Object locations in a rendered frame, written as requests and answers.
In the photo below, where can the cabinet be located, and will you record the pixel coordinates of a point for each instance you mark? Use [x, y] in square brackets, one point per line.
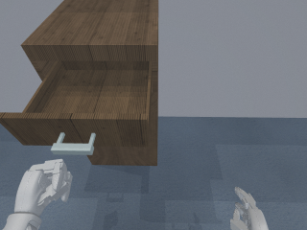
[102, 30]

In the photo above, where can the drawer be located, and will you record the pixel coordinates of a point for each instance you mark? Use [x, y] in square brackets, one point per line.
[111, 98]

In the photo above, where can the robot left hand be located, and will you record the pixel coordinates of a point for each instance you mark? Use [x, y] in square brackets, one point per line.
[52, 177]

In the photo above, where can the handle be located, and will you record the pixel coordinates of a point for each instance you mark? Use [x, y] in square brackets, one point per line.
[60, 148]

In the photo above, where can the left robot forearm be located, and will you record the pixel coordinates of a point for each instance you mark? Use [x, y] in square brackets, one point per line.
[23, 221]

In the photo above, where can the robot right hand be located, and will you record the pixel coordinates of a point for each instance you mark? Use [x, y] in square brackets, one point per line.
[253, 218]

